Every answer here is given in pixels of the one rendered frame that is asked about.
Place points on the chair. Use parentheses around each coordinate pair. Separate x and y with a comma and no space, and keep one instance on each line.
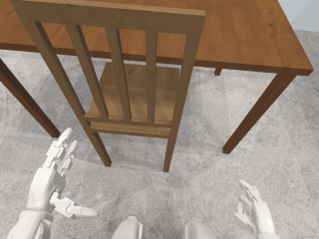
(129,99)

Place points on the robot thigh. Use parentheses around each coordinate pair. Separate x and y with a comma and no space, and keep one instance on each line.
(197,230)
(129,229)

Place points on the robot right thigh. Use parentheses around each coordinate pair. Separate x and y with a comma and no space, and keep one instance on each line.
(197,230)

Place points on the robot left hand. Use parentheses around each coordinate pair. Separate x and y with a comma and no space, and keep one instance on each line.
(51,176)

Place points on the robot left thigh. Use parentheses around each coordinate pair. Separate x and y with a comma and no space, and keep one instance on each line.
(129,229)

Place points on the table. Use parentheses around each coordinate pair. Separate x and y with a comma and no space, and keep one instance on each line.
(242,35)

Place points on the robot right hand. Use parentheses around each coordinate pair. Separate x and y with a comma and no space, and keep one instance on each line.
(258,218)

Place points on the left robot forearm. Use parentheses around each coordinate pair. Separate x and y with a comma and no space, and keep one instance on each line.
(32,224)

